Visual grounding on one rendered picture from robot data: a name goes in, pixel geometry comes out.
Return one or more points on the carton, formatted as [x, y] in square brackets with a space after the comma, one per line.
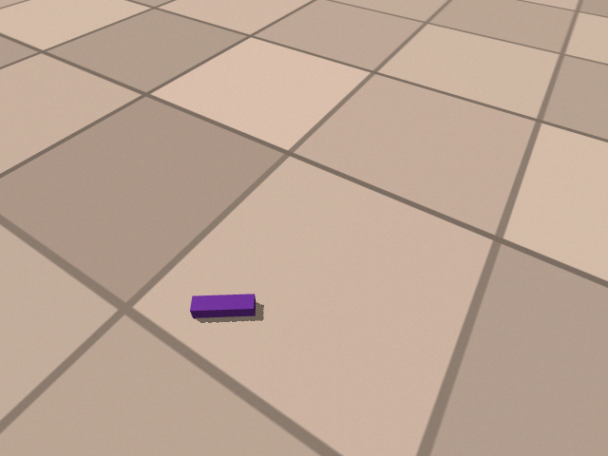
[225, 305]

